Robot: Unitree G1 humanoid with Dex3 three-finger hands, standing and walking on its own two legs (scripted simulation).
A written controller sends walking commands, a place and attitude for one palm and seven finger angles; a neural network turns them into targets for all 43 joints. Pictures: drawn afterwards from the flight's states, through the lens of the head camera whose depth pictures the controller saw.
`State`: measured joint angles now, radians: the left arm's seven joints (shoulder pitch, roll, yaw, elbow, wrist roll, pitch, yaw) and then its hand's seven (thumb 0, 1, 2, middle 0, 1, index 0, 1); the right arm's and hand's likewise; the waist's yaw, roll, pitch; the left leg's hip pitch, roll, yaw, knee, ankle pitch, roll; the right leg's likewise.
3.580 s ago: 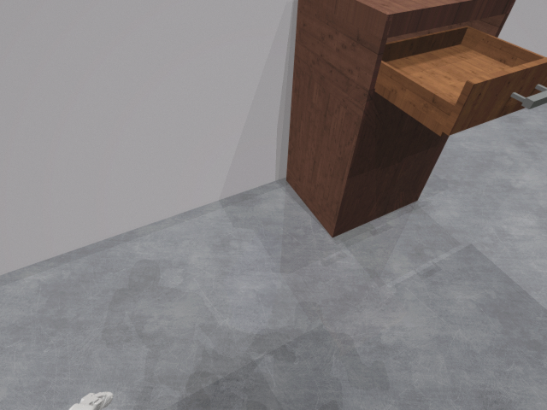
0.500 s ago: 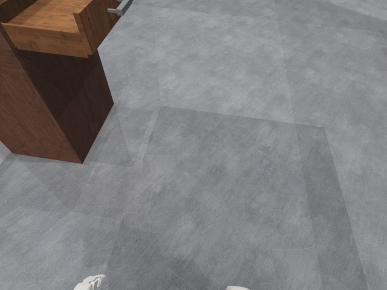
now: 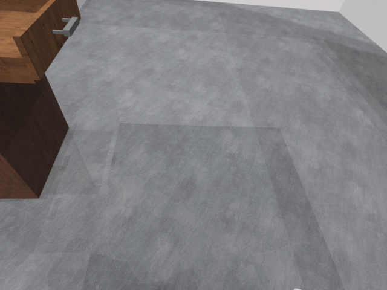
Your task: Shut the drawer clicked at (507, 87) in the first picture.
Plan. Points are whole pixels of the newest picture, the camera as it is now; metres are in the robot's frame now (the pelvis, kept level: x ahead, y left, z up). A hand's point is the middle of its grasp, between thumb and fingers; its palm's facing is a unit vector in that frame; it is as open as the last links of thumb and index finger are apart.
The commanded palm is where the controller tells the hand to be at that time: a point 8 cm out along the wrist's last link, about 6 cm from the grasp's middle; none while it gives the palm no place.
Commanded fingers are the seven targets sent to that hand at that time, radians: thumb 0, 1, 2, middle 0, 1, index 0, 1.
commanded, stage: walk around to get in front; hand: left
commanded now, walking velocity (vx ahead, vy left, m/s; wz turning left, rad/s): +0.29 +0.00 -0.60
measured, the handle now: (66, 26) +0.92 +0.57 +0.06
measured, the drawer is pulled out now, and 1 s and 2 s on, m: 0.29 0.29 0.29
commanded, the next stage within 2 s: walk to a spot facing it in 1.46 s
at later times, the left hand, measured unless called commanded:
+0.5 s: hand (165, 218) +0.34 +0.10 -0.18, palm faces -0.36 -0.92 -0.13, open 7.4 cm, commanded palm none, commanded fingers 0.00 0.90 0.90 -0.20 -0.30 -0.20 -0.30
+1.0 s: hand (183, 178) +0.47 +0.06 -0.16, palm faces -0.37 -0.91 -0.20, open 7.4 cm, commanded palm none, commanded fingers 0.00 0.90 0.90 -0.20 -0.30 -0.20 -0.30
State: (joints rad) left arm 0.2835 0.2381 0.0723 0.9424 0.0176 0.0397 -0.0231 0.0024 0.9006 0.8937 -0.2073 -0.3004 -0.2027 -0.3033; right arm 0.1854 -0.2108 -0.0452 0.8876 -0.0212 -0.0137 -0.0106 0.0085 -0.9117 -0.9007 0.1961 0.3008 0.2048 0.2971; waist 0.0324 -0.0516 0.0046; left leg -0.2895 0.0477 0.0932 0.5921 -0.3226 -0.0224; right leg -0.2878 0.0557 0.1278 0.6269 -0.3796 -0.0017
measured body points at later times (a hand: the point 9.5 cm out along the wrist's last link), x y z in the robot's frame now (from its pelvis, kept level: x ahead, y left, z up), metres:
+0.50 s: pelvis +0.17 -0.03 -0.02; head +0.23 -0.04 +0.43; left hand +0.35 +0.15 -0.17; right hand -0.02 -0.18 -0.14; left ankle +0.00 +0.10 -0.72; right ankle +0.25 -0.13 -0.72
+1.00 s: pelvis +0.40 -0.11 +0.00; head +0.42 -0.12 +0.45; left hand +0.49 +0.11 -0.15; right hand +0.42 -0.37 -0.13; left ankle +0.55 -0.04 -0.71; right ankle +0.26 -0.13 -0.73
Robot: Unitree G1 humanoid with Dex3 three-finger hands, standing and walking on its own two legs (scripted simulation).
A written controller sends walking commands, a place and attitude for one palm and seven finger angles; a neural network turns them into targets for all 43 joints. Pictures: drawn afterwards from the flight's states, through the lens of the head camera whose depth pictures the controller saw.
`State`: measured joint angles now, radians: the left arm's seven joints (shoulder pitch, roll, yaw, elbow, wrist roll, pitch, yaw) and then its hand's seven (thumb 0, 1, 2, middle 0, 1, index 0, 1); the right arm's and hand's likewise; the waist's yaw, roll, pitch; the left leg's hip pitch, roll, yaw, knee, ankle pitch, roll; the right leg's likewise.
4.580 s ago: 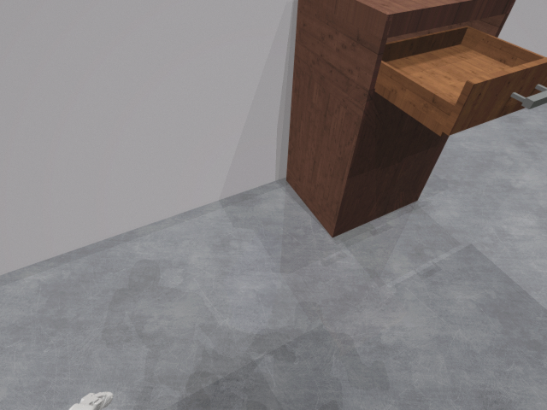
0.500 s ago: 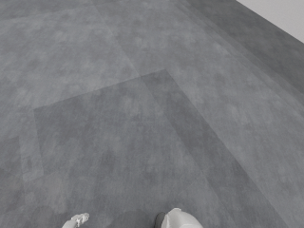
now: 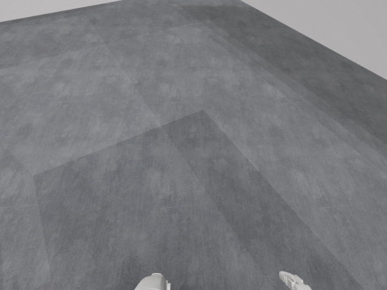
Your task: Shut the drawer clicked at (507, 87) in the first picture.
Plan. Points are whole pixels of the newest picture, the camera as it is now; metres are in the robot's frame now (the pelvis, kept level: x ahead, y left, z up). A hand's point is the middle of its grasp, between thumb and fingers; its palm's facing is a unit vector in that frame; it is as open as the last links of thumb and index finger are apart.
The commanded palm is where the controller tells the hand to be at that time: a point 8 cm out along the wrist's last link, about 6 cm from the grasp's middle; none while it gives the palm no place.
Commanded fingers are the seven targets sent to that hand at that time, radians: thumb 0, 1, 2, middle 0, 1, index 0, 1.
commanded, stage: walk around to get in front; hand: left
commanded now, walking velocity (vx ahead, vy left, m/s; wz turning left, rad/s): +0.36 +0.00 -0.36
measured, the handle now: out of the picture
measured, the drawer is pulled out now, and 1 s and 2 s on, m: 0.29 0.29 0.29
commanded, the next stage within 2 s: walk to a spot facing it in 0.46 s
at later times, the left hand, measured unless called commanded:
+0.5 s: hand (163, 201) +0.36 +0.14 -0.16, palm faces -0.28 -0.94 -0.19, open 7.4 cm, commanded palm none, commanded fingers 0.00 0.90 0.90 -0.20 -0.30 -0.20 -0.30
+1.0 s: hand (192, 170) +0.49 +0.07 -0.17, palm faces -0.11 -0.98 -0.17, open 7.2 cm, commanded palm none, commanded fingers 0.00 0.90 0.90 -0.20 -0.30 -0.20 -0.30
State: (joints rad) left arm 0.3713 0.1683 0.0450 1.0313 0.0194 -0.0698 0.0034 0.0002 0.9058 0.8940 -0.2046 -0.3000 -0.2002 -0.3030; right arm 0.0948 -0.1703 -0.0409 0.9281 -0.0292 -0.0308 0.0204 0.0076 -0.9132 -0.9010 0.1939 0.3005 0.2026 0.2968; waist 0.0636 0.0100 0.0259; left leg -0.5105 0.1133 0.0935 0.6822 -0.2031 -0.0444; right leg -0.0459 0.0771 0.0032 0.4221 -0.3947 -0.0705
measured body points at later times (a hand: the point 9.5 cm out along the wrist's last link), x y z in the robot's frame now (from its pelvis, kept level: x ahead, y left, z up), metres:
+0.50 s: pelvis +0.21 -0.02 +0.00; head +0.25 -0.03 +0.45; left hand +0.38 +0.19 -0.15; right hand +0.07 -0.22 -0.15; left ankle +0.11 +0.13 -0.73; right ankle +0.31 -0.17 -0.70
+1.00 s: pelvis +0.36 -0.09 +0.00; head +0.38 -0.08 +0.45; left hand +0.49 +0.12 -0.15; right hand +0.36 -0.33 -0.15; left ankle +0.42 +0.01 -0.71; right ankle +0.33 -0.16 -0.73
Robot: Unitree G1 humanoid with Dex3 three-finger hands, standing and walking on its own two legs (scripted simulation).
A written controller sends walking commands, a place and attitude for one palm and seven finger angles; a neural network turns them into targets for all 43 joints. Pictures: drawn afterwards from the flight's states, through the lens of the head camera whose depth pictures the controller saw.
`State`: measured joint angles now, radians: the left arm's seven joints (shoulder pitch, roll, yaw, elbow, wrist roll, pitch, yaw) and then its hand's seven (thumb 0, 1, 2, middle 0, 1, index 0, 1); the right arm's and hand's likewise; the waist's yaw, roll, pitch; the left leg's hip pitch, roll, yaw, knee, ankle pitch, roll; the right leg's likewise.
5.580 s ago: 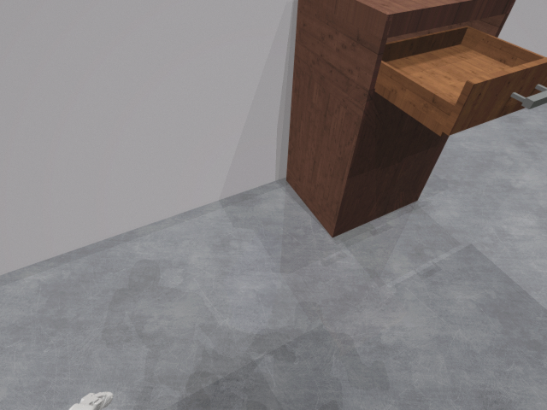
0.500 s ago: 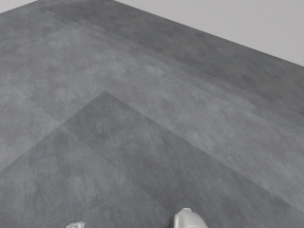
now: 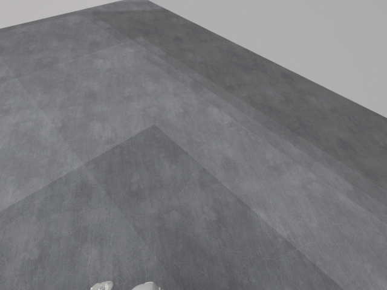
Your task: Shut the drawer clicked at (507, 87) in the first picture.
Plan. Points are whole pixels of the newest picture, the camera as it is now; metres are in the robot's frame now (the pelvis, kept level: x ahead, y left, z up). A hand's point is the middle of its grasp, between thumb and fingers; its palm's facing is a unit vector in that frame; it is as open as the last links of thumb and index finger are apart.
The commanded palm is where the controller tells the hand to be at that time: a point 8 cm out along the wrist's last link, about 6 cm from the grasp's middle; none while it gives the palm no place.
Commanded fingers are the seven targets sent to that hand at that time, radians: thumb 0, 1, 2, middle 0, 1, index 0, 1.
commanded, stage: walk to a spot facing it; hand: left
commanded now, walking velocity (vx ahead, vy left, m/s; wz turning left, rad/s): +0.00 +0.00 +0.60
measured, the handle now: out of the picture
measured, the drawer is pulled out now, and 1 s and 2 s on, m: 0.29 0.29 0.29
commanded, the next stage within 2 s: none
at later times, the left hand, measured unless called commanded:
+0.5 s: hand out of the picture +0.10 +0.20 -0.15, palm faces +0.28 -0.92 -0.27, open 7.4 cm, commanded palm none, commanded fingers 0.00 0.90 0.90 -0.20 -0.30 -0.20 -0.30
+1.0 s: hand out of the picture -0.09 +0.18 -0.19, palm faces +0.59 -0.77 -0.24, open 7.4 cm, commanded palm none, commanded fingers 0.00 0.90 0.90 -0.20 -0.30 -0.20 -0.30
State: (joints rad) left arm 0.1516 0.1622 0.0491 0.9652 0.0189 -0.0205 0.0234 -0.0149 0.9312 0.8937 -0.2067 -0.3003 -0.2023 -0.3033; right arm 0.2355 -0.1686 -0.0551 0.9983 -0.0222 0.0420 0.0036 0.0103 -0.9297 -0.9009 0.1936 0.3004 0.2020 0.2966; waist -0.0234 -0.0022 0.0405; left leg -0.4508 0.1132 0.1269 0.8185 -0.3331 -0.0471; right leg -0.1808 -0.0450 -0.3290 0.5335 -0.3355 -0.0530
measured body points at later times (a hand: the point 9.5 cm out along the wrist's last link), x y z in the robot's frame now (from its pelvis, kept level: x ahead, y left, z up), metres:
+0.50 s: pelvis +0.03 -0.03 +0.00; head +0.06 -0.03 +0.45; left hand +0.08 +0.25 -0.13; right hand +0.15 -0.26 -0.15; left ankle +0.05 +0.11 -0.73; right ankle +0.05 -0.16 -0.73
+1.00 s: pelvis +0.01 -0.01 -0.01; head +0.04 +0.04 +0.44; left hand -0.12 +0.22 -0.17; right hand +0.25 -0.17 -0.13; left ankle -0.05 +0.06 -0.73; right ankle +0.05 -0.16 -0.69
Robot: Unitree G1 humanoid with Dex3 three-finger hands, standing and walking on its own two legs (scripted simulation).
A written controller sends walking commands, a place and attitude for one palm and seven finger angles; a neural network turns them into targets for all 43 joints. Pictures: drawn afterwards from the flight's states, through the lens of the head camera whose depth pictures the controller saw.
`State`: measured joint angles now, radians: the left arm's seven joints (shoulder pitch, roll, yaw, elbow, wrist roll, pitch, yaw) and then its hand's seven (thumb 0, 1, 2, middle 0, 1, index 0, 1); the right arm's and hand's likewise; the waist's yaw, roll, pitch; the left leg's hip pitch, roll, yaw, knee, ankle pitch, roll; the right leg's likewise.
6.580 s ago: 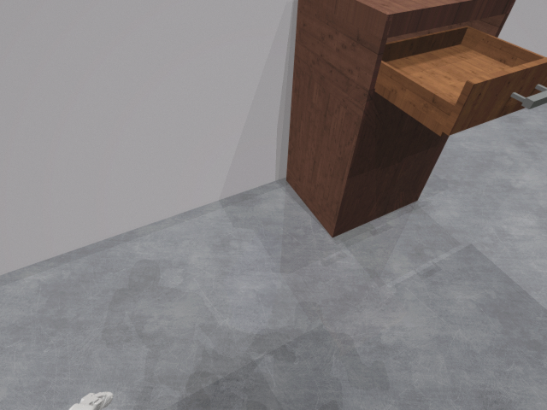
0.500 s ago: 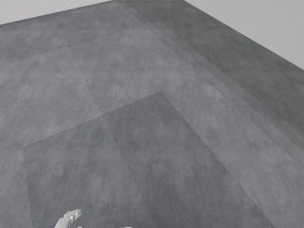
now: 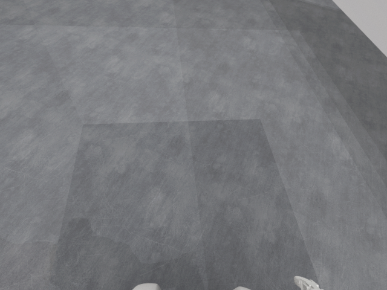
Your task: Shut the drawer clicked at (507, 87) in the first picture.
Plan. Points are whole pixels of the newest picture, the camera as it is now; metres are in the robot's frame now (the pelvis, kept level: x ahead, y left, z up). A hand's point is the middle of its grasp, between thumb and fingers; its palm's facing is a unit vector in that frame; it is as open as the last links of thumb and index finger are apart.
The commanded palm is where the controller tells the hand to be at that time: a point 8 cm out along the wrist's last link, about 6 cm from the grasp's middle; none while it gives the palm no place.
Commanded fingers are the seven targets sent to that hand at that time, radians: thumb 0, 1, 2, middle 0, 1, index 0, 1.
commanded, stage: walk to a spot facing it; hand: left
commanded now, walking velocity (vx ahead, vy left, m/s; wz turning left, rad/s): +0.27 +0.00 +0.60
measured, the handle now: out of the picture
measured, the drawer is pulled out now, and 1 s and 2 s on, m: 0.29 0.29 0.29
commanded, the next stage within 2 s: turn to face it in 1.62 s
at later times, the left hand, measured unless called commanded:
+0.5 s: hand (109, 260) +0.18 +0.20 -0.12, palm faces +0.27 -0.93 -0.23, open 7.4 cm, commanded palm none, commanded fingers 0.00 0.90 0.90 -0.20 -0.30 -0.20 -0.30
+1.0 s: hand out of the picture +0.09 +0.24 -0.18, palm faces +0.61 -0.77 -0.18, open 7.4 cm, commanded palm none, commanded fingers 0.00 0.90 0.90 -0.20 -0.30 -0.20 -0.30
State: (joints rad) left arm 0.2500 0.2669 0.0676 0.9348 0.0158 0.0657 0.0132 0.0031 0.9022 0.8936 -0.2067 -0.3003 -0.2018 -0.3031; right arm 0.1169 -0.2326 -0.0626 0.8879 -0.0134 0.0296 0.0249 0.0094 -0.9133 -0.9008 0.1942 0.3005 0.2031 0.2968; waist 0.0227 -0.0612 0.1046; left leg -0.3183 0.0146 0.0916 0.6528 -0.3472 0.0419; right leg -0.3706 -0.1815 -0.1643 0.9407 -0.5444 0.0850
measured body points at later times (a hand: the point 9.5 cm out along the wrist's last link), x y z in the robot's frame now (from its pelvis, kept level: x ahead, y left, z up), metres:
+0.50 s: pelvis +0.10 -0.02 +0.01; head +0.11 -0.04 +0.46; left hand +0.16 +0.25 -0.10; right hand +0.14 -0.28 -0.15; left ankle +0.00 +0.08 -0.68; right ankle +0.14 -0.14 -0.72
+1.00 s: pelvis +0.25 +0.13 -0.01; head +0.28 +0.17 +0.44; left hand +0.06 +0.28 -0.16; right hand +0.51 +0.01 -0.13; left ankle +0.27 +0.20 -0.72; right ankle +0.23 -0.08 -0.61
